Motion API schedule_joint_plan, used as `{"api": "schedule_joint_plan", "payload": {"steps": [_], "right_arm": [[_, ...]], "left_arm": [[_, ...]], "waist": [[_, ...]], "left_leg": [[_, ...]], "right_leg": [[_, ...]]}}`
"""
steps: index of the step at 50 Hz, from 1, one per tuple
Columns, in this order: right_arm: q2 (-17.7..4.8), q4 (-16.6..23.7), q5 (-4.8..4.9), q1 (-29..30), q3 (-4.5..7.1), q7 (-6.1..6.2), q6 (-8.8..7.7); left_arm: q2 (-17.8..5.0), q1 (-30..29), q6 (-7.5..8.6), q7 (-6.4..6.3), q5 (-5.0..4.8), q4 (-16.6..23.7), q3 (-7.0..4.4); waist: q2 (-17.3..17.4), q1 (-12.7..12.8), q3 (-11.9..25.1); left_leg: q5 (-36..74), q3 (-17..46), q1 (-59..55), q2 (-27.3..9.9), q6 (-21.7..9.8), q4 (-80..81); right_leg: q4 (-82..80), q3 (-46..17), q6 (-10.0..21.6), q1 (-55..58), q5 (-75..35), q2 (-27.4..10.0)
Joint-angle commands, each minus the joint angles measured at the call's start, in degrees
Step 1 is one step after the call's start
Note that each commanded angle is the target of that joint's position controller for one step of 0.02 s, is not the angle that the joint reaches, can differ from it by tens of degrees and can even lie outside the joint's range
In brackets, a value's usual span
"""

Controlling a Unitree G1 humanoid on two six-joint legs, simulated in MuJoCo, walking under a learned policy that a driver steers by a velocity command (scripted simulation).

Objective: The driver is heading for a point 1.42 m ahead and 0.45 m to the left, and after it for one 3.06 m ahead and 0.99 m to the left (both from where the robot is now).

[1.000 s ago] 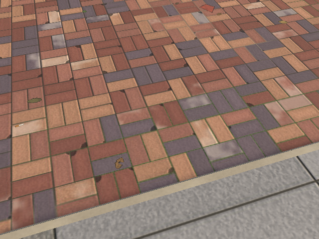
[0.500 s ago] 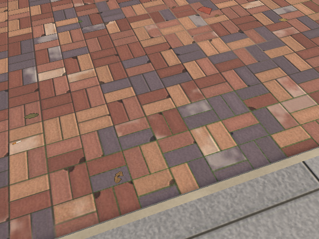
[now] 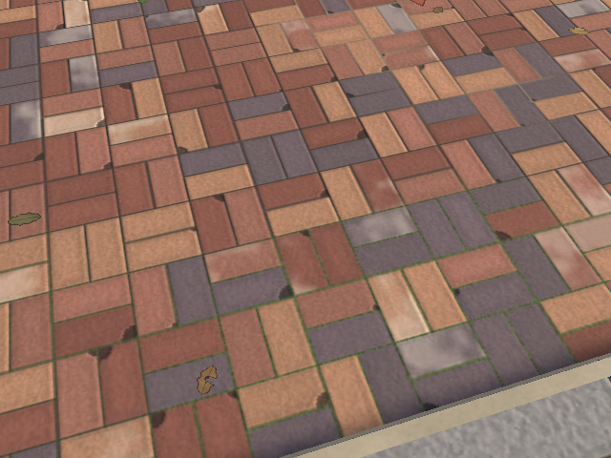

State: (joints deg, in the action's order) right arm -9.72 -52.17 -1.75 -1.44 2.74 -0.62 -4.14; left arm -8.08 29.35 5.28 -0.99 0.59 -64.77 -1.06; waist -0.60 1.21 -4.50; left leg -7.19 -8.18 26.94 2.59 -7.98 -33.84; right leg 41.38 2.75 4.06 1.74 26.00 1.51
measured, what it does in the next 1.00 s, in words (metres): walks ahead: right foot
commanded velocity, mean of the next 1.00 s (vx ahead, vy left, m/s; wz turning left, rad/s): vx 0.50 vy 0.00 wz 0.10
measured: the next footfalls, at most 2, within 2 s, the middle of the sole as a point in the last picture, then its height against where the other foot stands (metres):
right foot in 0.50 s outside the picture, level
left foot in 1.06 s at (285, 337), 0.08 m lower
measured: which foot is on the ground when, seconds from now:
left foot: down 0.00-0.50, up 0.52-1.00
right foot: up 0.00-0.48, down 0.50-1.00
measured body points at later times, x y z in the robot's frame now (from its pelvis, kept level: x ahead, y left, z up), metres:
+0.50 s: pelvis +0.28 -0.01 +0.01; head +0.32 -0.01 +0.46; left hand +0.47 +0.20 -0.11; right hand +0.18 -0.23 -0.13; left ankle +0.11 +0.06 -0.71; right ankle +0.40 -0.09 -0.71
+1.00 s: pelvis +0.56 +0.00 -0.01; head +0.60 +0.01 +0.44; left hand +0.48 +0.23 -0.16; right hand +0.77 -0.20 -0.13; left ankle +0.70 +0.10 -0.74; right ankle +0.40 -0.09 -0.71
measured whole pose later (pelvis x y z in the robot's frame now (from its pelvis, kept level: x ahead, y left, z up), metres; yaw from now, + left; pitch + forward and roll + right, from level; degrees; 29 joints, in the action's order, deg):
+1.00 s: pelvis +0.56 +0.00 -0.01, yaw +8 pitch +1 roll -3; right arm -11.7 -50.4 -2.5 -2.5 2.8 -3.4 -2.3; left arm -11.2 22.8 7.0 -1.9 1.8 -60.3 -2.0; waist 2.6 3.6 -3.6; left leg 14.3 -2.7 26.9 -2.6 -6.0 -25.4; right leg 25.6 13.0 2.6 4.3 30.8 4.5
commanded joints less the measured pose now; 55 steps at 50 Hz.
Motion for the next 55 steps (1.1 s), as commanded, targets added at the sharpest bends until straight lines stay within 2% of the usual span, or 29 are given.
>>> {"api": "schedule_joint_plan", "payload": {"steps": [1,2,3,5,7,10,16,19,21,22,24,25,26,27,28,29,30,33,36,37,39,42,45,49,51,52,53,54,55], "right_arm": [[-13.00,-4.21,1.01,-20.06,3.99,-0.09,0.89],[-8.91,-3.37,1.28,-15.38,2.85,-0.18,0.52],[-5.97,-3.81,0.88,-13.77,2.02,-0.23,-0.10],[-2.90,-5.39,0.83,-14.84,0.76,0.38,-1.25],[-3.81,-6.72,0.87,-18.33,0.62,0.69,-2.22],[-5.94,-7.29,1.21,-21.72,0.66,0.71,-2.49],[-5.51,-8.17,1.62,-27.66,-0.38,0.92,-2.28],[-6.18,-9.30,1.17,-30.39,-0.34,1.15,-2.08],[-6.72,-9.72,0.62,-29.83,-0.15,1.77,-2.08],[-7.10,-9.03,0.31,-28.28,-0.03,1.84,-2.17],[-8.03,-8.33,0.04,-25.72,0.32,1.90,-2.00],[-8.26,-8.17,0.40,-24.80,0.41,1.80,-1.78],[-6.50,-6.82,0.79,-25.55,0.02,1.57,-1.81],[-0.71,-6.64,2.77,-33.90,-1.00,0.59,-1.52],[-7.21,-5.95,1.69,-27.60,0.53,1.01,-1.73],[-8.09,-3.90,1.71,-22.01,1.06,0.89,-2.05],[-7.57,-3.74,1.49,-20.31,1.22,0.75,-1.89],[-3.90,-3.15,-0.73,-19.62,1.14,-0.23,1.08],[-4.39,-1.33,-0.71,-15.81,1.47,-1.06,2.93],[-4.63,0.08,0.18,-12.00,1.76,-1.15,2.55],[-3.79,1.80,0.24,-7.98,1.29,-1.87,1.85],[-3.53,3.08,0.49,-3.48,0.77,-2.54,1.18],[-5.57,4.57,0.45,0.72,1.01,-2.49,1.25],[-5.33,6.48,-1.24,6.76,0.47,-2.90,0.97],[-6.38,4.90,-1.73,1.57,0.92,-3.00,0.47],[-7.41,2.25,-1.89,-5.96,1.55,-2.78,0.31],[-8.44,-1.75,-2.22,-16.62,2.31,-2.46,0.08],[-12.19,-4.10,-2.26,-23.87,3.90,-1.96,-0.03],[-15.59,-3.35,-1.55,-26.46,4.39,-1.92,0.04]], "left_arm": [[-6.47,2.41,0.09,0.68,-0.41,4.86,-1.75],[-7.16,-3.74,0.24,0.89,0.05,6.73,-2.07],[-6.11,-5.49,0.34,0.98,0.17,7.13,-2.09],[-3.77,-3.86,-1.16,1.34,1.56,6.68,-1.99],[-3.37,-4.55,-2.39,1.60,1.62,7.15,-2.10],[-4.54,-12.23,-3.41,1.99,1.48,10.13,-2.26],[-4.26,-28.40,-2.59,2.87,0.39,15.82,-1.37],[-4.69,-31.94,-2.53,2.79,0.15,17.01,-1.13],[-6.47,-29.86,-2.08,2.64,0.28,16.69,-1.75],[-7.24,-27.36,-1.76,2.37,0.55,15.71,-2.20],[-8.63,-17.61,-1.14,1.76,0.98,12.31,-3.27],[-9.60,-9.06,-0.68,1.42,1.35,9.23,-4.01],[-14.24,-0.92,-0.24,0.99,2.58,7.22,-5.44],[-16.80,0.64,-0.54,1.29,2.14,7.22,-6.32],[-13.12,-4.84,-1.03,1.85,0.43,8.49,-5.36],[-11.26,-10.82,-0.72,2.18,0.20,9.71,-4.62],[-9.31,-13.09,-0.33,2.39,0.51,9.70,-4.13],[-7.71,-11.72,0.94,1.33,-0.19,7.73,-3.26],[-11.08,-8.46,2.09,1.05,0.67,6.80,-4.04],[-9.53,-8.51,2.71,0.95,0.43,6.39,-3.51],[-8.87,-10.09,3.24,0.98,0.26,6.84,-3.09],[-9.16,-8.24,3.29,0.56,-0.01,6.53,-2.67],[-9.59,-4.74,3.04,-0.36,0.71,5.33,-2.39],[-10.26,1.01,1.30,-1.55,1.40,3.78,-2.20],[-11.60,0.48,0.38,-1.66,1.35,3.90,-2.41],[-12.31,-0.51,-0.10,-1.61,1.22,4.14,-2.63],[-11.73,-2.60,-0.42,-1.25,0.84,4.68,-2.53],[-11.21,-4.43,-0.09,-0.56,0.20,5.83,-2.84],[-7.34,-0.34,0.23,-0.23,-0.37,8.08,-2.13]], "waist": [[5.39,-5.81,13.88],[2.08,-5.00,6.64],[-1.18,-2.98,2.23],[0.45,0.35,1.49],[1.63,1.09,0.82],[2.48,0.51,-1.16],[3.84,-3.64,-2.41],[5.09,-5.01,-2.03],[5.58,-3.01,-1.24],[5.12,-1.90,0.30],[4.67,2.59,4.29],[3.74,6.37,7.40],[-1.58,8.60,11.81],[-14.10,4.78,19.98],[-3.75,4.08,14.18],[-2.13,2.30,7.38],[0.39,0.76,4.58],[0.18,-2.70,1.43],[-0.52,-2.78,0.67],[-0.78,-2.70,-0.98],[-2.46,-2.42,-1.18],[-2.94,-0.32,-0.42],[-1.86,1.47,-2.99],[0.16,5.03,-5.78],[1.14,2.47,-2.72],[0.73,-0.71,0.72],[1.54,-5.57,4.80],[7.88,-8.73,9.23],[13.14,-5.71,18.25]], "left_leg": [[-22.97,46.70,-38.78,-24.20,-11.99,21.27],[-20.79,37.93,-30.48,-22.78,-10.25,22.32],[-13.23,31.84,-23.01,-20.38,-8.34,24.06],[-4.01,22.93,-15.83,-16.12,-5.44,24.94],[3.14,19.13,-14.79,-14.66,-5.01,25.51],[7.82,14.93,-16.36,-13.23,-4.06,27.14],[20.52,9.23,-21.24,-10.00,-0.63,27.19],[25.52,8.36,-26.35,-10.97,-0.54,25.91],[32.08,7.77,-31.73,-13.54,-1.18,22.45],[39.18,6.81,-32.16,-13.66,-1.36,19.04],[50.34,6.52,-31.90,-13.85,-1.43,6.78],[45.70,5.95,-28.36,-12.35,-0.88,-4.36],[27.56,4.58,-16.64,-9.35,0.07,-21.62],[-21.10,3.33,3.97,1.38,2.90,-44.24],[-19.99,10.47,10.78,-0.52,1.92,-45.93],[-14.10,11.95,11.49,-3.51,1.90,-42.09],[-11.94,12.24,8.92,-5.14,2.20,-38.54],[-11.73,10.92,1.32,-7.16,4.59,-28.20],[-3.57,10.26,5.83,-7.33,5.24,-25.24],[1.97,11.26,8.71,-7.58,5.21,-20.55],[13.91,8.61,4.51,-6.10,4.86,-10.28],[25.72,6.88,-0.31,-5.57,3.57,-0.98],[26.97,7.22,3.66,-6.03,2.26,4.08],[20.13,4.46,9.59,-4.98,1.80,11.03],[14.26,1.88,1.96,-2.51,0.38,12.34],[11.71,1.20,-5.76,-1.35,-0.83,11.45],[15.65,0.89,-17.93,-0.83,-2.49,14.15],[30.38,6.08,-33.81,-5.93,-5.46,8.35],[59.56,21.77,-56.37,-20.28,-12.57,-7.17]], "right_leg": [[41.74,-6.47,2.21,-37.82,-2.33,-0.13],[39.27,-5.81,2.38,-38.95,-7.14,-2.54],[35.18,-5.69,2.40,-36.57,-9.62,-4.54],[29.19,-5.84,1.46,-30.30,-10.63,-6.59],[25.74,-4.56,0.37,-30.13,-11.30,-6.76],[19.11,-2.57,-1.08,-36.32,-17.17,-7.91],[-2.81,2.06,-1.78,-35.92,-29.64,-5.55],[-7.77,3.73,-1.20,-33.42,-28.54,-3.22],[-7.71,1.57,1.14,-33.18,-27.73,-3.70],[-6.03,3.34,2.35,-29.59,-25.66,-1.88],[-7.62,3.47,4.81,-19.48,-17.32,0.99],[-12.87,2.95,6.15,-9.80,-19.14,1.15],[-14.92,-7.88,9.62,3.75,-19.85,-9.03],[-20.04,-34.66,19.51,19.25,-13.08,-24.45],[-24.67,-36.20,17.40,13.39,-13.11,-22.13],[-26.24,-27.56,15.27,5.68,-18.25,-20.71],[-27.56,-23.00,13.90,-0.39,-24.19,-19.21],[-31.99,-14.15,10.60,-9.85,-27.99,-14.90],[-33.37,-8.60,10.07,-8.59,-31.67,-14.52],[-33.54,-5.97,7.91,-8.02,-30.49,-12.39],[-33.19,-0.71,5.67,-12.05,-26.55,-8.88],[-31.76,1.87,4.82,-12.15,-23.52,-9.38],[-27.18,1.68,4.77,-5.56,-21.63,-12.16],[-17.46,1.93,4.51,4.88,-28.99,-13.46],[-7.34,3.44,4.23,4.87,-41.78,-13.12],[1.64,4.11,4.17,2.98,-47.45,-12.93],[15.24,5.79,3.49,-2.70,-45.27,-10.92],[36.47,9.15,1.57,-18.36,-21.43,-5.25],[55.24,3.46,0.33,-41.64,15.75,-2.14]]}}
